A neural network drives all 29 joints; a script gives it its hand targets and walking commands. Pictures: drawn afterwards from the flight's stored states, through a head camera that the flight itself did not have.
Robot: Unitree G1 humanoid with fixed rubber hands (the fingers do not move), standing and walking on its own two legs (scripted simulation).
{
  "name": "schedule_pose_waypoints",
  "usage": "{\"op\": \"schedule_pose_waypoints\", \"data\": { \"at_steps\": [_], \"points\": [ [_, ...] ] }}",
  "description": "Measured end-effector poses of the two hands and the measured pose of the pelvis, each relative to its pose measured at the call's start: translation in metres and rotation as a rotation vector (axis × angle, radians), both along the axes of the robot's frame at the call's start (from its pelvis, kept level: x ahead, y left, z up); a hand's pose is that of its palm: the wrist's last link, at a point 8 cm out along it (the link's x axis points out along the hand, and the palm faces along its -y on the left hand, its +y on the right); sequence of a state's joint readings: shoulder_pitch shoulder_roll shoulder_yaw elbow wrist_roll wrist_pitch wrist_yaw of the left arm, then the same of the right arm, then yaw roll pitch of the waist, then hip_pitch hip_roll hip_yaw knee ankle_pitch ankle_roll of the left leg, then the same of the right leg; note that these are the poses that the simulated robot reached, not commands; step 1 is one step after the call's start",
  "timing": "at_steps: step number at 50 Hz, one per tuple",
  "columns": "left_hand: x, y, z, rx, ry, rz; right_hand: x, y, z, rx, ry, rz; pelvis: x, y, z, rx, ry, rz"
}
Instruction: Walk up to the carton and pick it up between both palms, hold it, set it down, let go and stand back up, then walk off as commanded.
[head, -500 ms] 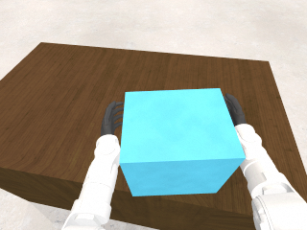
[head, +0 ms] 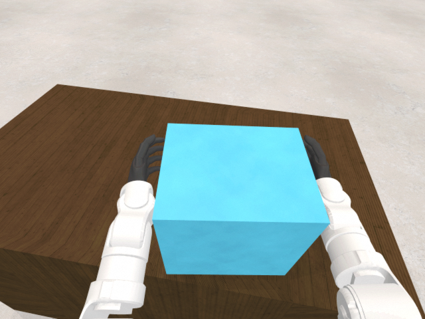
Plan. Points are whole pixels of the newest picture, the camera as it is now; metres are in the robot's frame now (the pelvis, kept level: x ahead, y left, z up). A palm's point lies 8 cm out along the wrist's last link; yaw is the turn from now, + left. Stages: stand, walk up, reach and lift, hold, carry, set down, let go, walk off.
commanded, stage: reach and lift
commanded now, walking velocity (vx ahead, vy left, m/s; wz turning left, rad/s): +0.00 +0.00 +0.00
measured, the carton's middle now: (229, 203) +0.34 +0.00 +0.07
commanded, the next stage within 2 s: none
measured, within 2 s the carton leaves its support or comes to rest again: neither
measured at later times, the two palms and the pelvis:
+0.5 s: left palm (131, 167) +0.34 +0.18 +0.15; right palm (319, 176) +0.37 -0.16 +0.14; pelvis +0.00 +0.02 +0.00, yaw +1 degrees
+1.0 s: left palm (127, 148) +0.35 +0.18 +0.19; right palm (325, 172) +0.36 -0.16 +0.16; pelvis -0.01 +0.03 +0.00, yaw +0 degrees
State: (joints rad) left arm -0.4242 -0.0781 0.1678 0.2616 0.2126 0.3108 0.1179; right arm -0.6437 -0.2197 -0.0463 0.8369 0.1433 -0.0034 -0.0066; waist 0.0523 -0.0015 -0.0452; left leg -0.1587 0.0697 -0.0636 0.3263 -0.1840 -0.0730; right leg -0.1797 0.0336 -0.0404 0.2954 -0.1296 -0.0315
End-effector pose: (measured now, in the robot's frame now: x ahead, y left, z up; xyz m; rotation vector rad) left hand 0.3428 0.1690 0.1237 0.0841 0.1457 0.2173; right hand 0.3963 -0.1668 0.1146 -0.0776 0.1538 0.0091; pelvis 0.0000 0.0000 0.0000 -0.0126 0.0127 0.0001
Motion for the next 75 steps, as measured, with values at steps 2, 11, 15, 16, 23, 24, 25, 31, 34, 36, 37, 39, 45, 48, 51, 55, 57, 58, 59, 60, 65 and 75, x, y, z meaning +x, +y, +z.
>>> {"op": "schedule_pose_waypoints", "data": {
  "at_steps": [2, 11, 15, 16, 23, 24, 25, 31, 34, 36, 37, 39, 45, 48, 51, 55, 57, 58, 59, 60, 65, 75],
  "points": [
    [0.0, 0.001, -0.007, -0.01, 0.051, -0.014, -0.003, 0.0, -0.004, -0.003, 0.05, -0.002, 0.001, 0.0, 0.0, 0.003, -0.021, 0.002],
    [-0.006, 0.006, -0.007, -0.033, 0.04, -0.025, -0.016, 0.005, -0.006, 0.003, 0.039, -0.026, -0.001, 0.005, 0.0, -0.001, -0.049, 0.011],
    [-0.004, 0.008, 0.005, -0.008, 0.024, -0.038, -0.018, 0.006, 0.001, 0.021, 0.023, -0.043, -0.002, 0.01, 0.0, -0.003, -0.048, 0.01],
    [-0.004, 0.008, 0.009, -0.005, 0.014, -0.04, -0.019, 0.007, 0.005, 0.027, 0.013, -0.047, -0.002, 0.011, 0.0, -0.003, -0.047, 0.011],
    [-0.002, 0.011, 0.027, -0.006, 0.017, -0.068, -0.022, 0.008, 0.021, 0.05, 0.015, -0.068, 0.0, 0.019, 0.0, 0.0, -0.075, 0.009],
    [-0.003, 0.011, 0.027, -0.014, 0.023, -0.07, -0.023, 0.008, 0.021, 0.05, 0.022, -0.07, 0.0, 0.02, 0.0, 0.001, -0.077, 0.009],
    [-0.003, 0.012, 0.028, -0.024, 0.024, -0.071, -0.024, 0.009, 0.022, 0.051, 0.024, -0.073, 0.0, 0.02, 0.0, 0.001, -0.079, 0.009],
    [-0.002, 0.015, 0.04, -0.04, -0.008, -0.093, -0.031, 0.011, 0.033, 0.057, -0.006, -0.1, -0.002, 0.023, 0.0, 0.0, -0.09, 0.011],
    [0.0, 0.015, 0.043, -0.038, 0.0, -0.109, -0.031, 0.012, 0.036, 0.066, 0.001, -0.11, -0.004, 0.025, 0.0, 0.0, -0.094, 0.009],
    [0.0, 0.015, 0.045, -0.036, 0.0, -0.112, -0.032, 0.012, 0.038, 0.071, 0.001, -0.114, -0.005, 0.027, 0.0, 0.0, -0.093, 0.009],
    [0.0, 0.016, 0.047, -0.034, -0.002, -0.113, -0.033, 0.012, 0.039, 0.075, -0.002, -0.116, -0.006, 0.028, 0.0, -0.001, -0.093, 0.009],
    [0.0, 0.016, 0.05, -0.034, -0.005, -0.117, -0.034, 0.012, 0.04, 0.08, -0.005, -0.121, -0.007, 0.029, 0.0, -0.001, -0.094, 0.007],
    [0.002, 0.016, 0.056, -0.041, -0.002, -0.13, -0.037, 0.012, 0.042, 0.091, -0.001, -0.14, -0.009, 0.033, 0.0, 0.0, -0.097, 0.006],
    [0.003, 0.015, 0.062, -0.04, -0.014, -0.142, -0.04, 0.011, 0.046, 0.092, -0.014, -0.156, -0.01, 0.034, 0.0, -0.001, -0.095, 0.006],
    [0.006, 0.014, 0.067, -0.042, -0.017, -0.151, -0.04, 0.01, 0.051, 0.094, -0.017, -0.166, -0.011, 0.035, 0.0, 0.0, -0.095, 0.002],
    [0.008, 0.013, 0.07, -0.047, -0.008, -0.16, -0.04, 0.009, 0.053, 0.093, -0.007, -0.176, -0.012, 0.035, 0.0, 0.001, -0.099, -0.003],
    [0.008, 0.014, 0.073, -0.049, -0.015, -0.162, -0.041, 0.01, 0.056, 0.094, -0.013, -0.182, -0.012, 0.036, 0.001, 0.001, -0.099, -0.004],
    [0.008, 0.014, 0.075, -0.05, -0.02, -0.163, -0.041, 0.011, 0.058, 0.094, -0.019, -0.184, -0.012, 0.036, 0.001, 0.0, -0.099, -0.005],
    [0.008, 0.015, 0.076, -0.051, -0.026, -0.163, -0.041, 0.011, 0.06, 0.095, -0.024, -0.186, -0.012, 0.036, 0.001, 0.0, -0.101, -0.006],
    [0.007, 0.015, 0.078, -0.051, -0.03, -0.163, -0.041, 0.012, 0.062, 0.096, -0.028, -0.186, -0.011, 0.036, 0.001, -0.001, -0.103, -0.005],
    [0.007, 0.018, 0.079, -0.066, -0.017, -0.168, -0.04, 0.014, 0.068, 0.097, -0.021, -0.186, -0.012, 0.036, 0.001, -0.001, -0.118, -0.004],
    [0.007, 0.017, 0.086, -0.05, -0.029, -0.17, -0.04, 0.014, 0.074, 0.096, -0.036, -0.187, -0.012, 0.034, 0.0, -0.002, -0.132, -0.001]
  ]
}}
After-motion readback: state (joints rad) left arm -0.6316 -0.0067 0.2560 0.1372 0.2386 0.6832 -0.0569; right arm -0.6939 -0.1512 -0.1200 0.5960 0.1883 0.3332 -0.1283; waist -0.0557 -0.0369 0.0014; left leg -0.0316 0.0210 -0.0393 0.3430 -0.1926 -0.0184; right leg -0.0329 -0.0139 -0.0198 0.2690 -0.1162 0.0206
